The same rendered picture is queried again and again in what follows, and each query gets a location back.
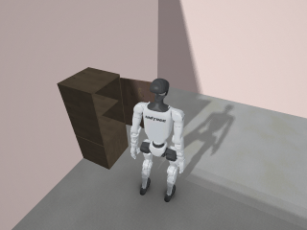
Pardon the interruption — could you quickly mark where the robot right upper arm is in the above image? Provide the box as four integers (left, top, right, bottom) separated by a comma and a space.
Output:
171, 108, 185, 145

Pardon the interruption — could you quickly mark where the right robot hand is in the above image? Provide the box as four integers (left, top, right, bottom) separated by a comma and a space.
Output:
175, 159, 186, 173

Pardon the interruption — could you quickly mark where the robot right forearm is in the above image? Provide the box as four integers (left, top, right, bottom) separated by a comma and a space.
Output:
175, 136, 185, 162

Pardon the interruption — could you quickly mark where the robot right shin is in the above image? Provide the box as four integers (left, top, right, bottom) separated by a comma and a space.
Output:
167, 168, 177, 196

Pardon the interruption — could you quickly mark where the robot shin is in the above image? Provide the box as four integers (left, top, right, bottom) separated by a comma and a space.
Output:
141, 159, 151, 189
167, 168, 177, 196

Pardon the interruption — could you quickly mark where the cupboard door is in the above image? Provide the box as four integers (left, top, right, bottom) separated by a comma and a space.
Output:
120, 78, 155, 128

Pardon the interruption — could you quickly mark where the left robot hand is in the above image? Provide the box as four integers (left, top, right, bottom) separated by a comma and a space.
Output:
130, 146, 140, 159

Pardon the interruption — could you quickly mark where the robot left shin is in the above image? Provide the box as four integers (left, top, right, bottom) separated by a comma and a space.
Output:
141, 159, 151, 189

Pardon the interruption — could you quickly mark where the robot left upper arm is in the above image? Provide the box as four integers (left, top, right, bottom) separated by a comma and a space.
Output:
131, 102, 147, 134

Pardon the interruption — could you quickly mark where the robot left forearm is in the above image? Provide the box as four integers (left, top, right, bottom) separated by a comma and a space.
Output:
130, 126, 139, 149

